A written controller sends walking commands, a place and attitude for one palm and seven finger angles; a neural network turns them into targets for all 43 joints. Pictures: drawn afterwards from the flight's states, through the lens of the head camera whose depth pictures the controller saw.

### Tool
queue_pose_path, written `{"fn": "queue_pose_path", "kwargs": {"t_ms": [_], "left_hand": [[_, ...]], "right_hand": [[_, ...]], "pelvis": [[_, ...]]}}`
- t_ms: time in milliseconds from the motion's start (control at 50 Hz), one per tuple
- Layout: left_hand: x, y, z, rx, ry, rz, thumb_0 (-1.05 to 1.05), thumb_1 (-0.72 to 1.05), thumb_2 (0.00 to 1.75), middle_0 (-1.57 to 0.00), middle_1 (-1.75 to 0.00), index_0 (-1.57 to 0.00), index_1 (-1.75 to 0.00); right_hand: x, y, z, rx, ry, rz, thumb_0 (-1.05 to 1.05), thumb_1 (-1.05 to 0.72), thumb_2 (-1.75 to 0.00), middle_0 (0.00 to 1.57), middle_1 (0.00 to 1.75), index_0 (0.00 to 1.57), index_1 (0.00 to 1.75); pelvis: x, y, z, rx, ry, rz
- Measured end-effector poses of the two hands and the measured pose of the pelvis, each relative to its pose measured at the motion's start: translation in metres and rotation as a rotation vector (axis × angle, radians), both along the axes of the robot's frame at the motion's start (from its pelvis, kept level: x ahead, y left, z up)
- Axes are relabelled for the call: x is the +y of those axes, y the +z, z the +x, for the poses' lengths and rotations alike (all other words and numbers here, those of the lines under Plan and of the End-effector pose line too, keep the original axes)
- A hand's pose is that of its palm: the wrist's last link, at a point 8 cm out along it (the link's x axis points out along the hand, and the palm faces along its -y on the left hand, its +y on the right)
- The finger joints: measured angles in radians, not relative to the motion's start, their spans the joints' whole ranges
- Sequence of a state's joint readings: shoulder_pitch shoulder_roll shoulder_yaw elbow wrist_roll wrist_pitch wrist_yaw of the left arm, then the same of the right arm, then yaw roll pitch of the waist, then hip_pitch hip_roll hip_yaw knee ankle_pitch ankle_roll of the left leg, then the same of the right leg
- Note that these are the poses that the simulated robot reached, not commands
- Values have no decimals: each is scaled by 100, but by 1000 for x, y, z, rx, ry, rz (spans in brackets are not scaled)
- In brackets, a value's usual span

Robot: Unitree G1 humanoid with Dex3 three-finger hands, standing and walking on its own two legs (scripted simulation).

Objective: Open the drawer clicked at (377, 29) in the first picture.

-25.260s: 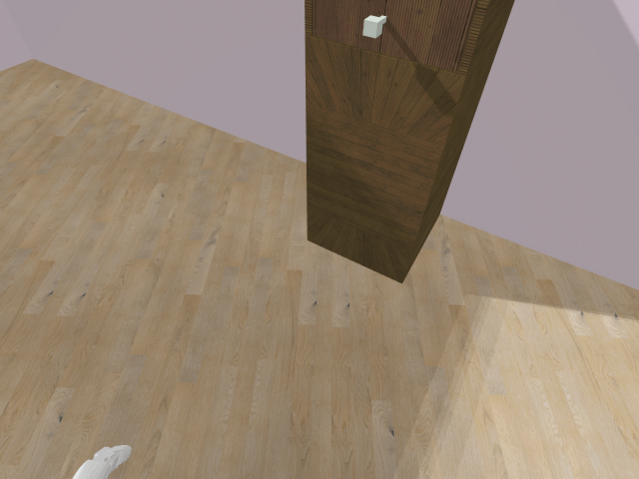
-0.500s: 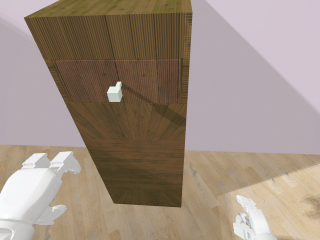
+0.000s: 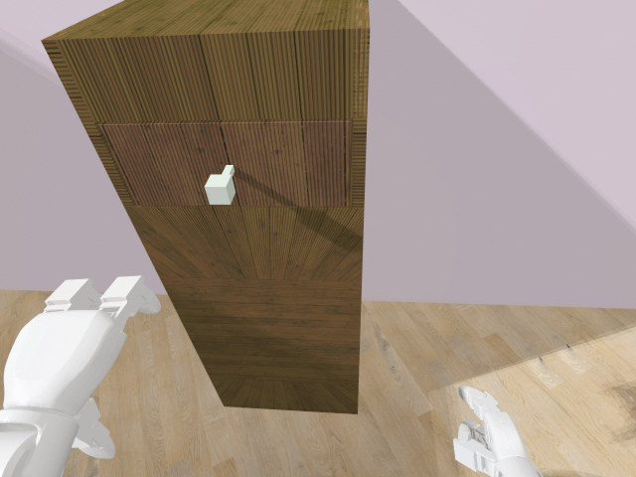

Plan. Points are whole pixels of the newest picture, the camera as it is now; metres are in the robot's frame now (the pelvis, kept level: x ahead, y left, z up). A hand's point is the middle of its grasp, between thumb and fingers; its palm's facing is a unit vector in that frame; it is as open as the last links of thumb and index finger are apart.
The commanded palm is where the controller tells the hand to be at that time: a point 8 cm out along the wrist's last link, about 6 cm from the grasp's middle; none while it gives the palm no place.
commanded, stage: lift the hand off the handle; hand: left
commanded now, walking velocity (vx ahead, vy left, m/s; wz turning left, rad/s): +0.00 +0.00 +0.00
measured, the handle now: (223, 182) +0.47 +0.24 +0.15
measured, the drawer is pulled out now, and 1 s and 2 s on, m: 0.00 0.00 0.00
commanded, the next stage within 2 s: draw the hand back to the body in 1.32 s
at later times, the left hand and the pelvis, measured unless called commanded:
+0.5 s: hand (65, 330) +0.17 +0.26 +0.19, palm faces +0.17 -0.02 -0.99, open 13.8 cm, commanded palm +0.12 +0.26 +0.25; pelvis +0.01 -0.01 +0.00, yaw +1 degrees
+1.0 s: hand (36, 295) +0.16 +0.26 +0.25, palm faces +0.20 -0.01 -0.98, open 13.8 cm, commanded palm +0.11 +0.26 +0.33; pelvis +0.00 +0.01 +0.00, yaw +2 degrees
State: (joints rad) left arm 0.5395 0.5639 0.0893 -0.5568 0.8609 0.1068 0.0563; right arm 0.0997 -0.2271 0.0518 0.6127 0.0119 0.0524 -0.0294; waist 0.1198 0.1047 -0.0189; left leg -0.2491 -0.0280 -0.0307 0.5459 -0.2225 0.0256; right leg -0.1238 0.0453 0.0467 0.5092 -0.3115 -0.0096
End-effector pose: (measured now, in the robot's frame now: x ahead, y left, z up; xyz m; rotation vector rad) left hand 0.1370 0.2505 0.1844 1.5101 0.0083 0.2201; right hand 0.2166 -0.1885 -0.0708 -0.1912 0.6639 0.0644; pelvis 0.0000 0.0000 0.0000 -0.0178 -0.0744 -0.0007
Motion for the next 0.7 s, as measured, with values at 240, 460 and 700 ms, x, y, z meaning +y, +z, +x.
{"fn": "queue_pose_path", "kwargs": {"t_ms": [240,460,700], "left_hand": [[-7,18,-4,32,7,-9,0,-49,30,-32,-120,-32,-120],[8,59,-1,-44,50,31,0,-49,30,-32,-120,-32,-120],[-5,84,-4,-46,-42,71,0,-49,30,-32,-120,-32,-120]], "right_hand": [[-19,1,10,-9,-4,-37,1,-90,-89,20,30,21,30],[-15,9,28,-44,5,-4,1,-90,-89,20,30,20,30],[2,18,41,-88,54,-11,1,-90,-89,20,30,20,30]], "pelvis": [[-4,3,8,0,14,4],[-8,4,13,-7,21,7],[-5,4,12,0,30,2]]}}
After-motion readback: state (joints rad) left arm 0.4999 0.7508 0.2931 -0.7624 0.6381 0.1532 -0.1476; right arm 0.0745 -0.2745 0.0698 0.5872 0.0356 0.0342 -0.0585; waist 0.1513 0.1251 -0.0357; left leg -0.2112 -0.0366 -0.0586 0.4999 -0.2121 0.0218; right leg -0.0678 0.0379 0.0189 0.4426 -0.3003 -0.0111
